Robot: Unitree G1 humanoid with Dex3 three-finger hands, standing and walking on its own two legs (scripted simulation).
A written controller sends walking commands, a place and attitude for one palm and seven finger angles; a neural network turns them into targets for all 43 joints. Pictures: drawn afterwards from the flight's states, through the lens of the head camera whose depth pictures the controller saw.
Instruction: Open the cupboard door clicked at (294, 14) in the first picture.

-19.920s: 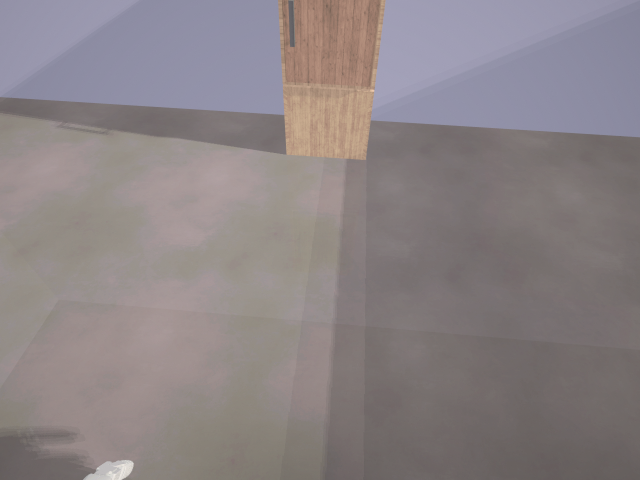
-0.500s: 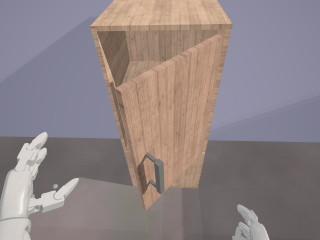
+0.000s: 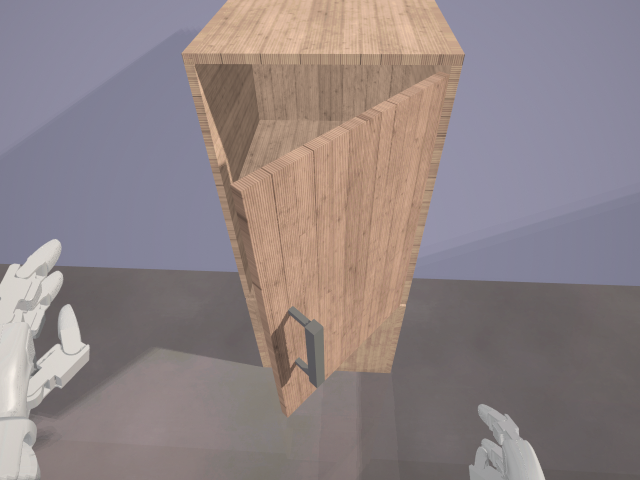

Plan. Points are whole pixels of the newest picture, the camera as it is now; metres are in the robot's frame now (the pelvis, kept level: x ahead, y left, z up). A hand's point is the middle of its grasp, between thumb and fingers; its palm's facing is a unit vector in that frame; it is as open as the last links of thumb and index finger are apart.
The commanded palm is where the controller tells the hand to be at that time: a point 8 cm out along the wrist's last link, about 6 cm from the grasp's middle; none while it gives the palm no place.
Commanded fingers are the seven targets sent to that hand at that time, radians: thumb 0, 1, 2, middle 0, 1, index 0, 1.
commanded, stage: draw the hand back to the body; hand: left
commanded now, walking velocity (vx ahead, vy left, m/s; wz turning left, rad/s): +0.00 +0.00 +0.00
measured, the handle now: (306, 348) +0.34 +0.08 -0.09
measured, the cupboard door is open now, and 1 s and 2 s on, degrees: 49 49 49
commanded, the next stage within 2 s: step back with the hand held close in 0.08 s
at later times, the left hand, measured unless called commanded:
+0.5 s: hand (85, 347) +0.19 +0.26 +0.15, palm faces +0.32 -0.80 -0.51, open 7.4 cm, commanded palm +0.13 +0.30 +0.17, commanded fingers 0.00 0.90 0.90 -0.20 -0.30 -0.20 -0.30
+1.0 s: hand out of the picture +0.07 +0.28 +0.15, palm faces +0.47 -0.73 -0.49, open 7.4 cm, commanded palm +0.02 +0.31 +0.17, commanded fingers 0.00 0.90 0.90 -0.20 -0.30 -0.20 -0.30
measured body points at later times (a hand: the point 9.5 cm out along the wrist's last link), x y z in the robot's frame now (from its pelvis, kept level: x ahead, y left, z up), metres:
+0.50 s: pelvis -0.02 +0.01 +0.00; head -0.01 -0.01 +0.45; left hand +0.16 +0.30 +0.18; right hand +0.16 -0.25 -0.08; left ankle -0.02 +0.11 -0.74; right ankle -0.01 -0.12 -0.74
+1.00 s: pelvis -0.11 +0.01 -0.02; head -0.10 +0.01 +0.43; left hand +0.04 +0.32 +0.18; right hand +0.07 -0.22 -0.10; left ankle -0.02 +0.11 -0.74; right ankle -0.03 -0.12 -0.74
